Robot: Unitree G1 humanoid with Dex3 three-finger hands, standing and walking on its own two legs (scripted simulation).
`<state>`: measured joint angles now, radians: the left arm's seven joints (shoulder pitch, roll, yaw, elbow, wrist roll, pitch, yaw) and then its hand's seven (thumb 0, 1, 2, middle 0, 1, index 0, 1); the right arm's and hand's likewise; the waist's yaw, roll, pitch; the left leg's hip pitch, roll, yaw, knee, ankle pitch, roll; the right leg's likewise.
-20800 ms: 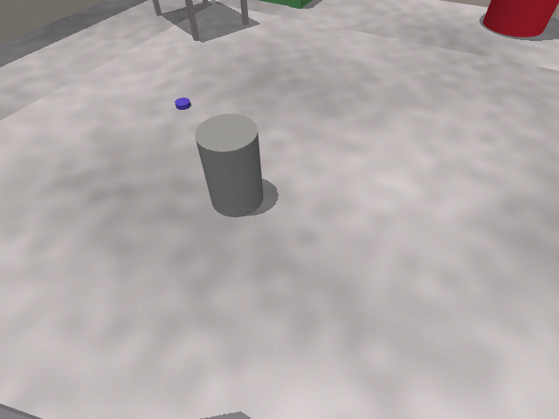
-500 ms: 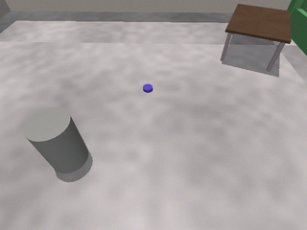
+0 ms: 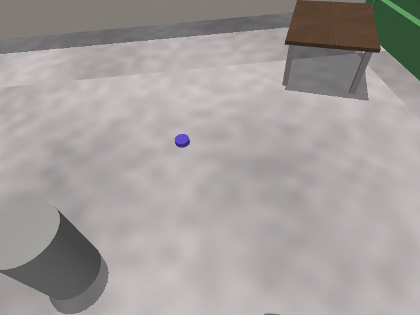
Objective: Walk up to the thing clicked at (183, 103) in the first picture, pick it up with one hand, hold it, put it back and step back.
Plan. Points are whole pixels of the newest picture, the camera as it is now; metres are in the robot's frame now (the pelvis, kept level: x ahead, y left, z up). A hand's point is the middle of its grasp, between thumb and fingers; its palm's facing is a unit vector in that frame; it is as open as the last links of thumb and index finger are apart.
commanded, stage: walk up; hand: left
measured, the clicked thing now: (182, 140) +1.30 +0.24 -0.74
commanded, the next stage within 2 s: none
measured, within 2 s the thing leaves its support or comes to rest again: neither
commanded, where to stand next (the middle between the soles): +0.85 -0.01 m, yaw +1 degrees
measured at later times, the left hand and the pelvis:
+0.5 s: hand (98, 273) +0.26 +0.30 -0.15, palm faces -0.03 -0.94 -0.34, open 7.3 cm; pelvis +0.24 +0.02 +0.00, yaw +1 degrees
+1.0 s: hand (134, 172) +0.53 +0.24 -0.10, palm faces +0.00 -0.91 -0.41, open 7.3 cm; pelvis +0.45 -0.03 +0.01, yaw +0 degrees
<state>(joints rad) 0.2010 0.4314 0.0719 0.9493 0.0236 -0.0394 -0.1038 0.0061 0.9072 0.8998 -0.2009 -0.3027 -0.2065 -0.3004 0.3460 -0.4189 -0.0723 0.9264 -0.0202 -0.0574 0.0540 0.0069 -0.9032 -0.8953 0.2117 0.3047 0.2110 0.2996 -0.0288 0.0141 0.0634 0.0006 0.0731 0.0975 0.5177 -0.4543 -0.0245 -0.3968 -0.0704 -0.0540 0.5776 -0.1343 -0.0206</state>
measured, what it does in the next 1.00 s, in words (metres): walks ahead: left foot, then right foot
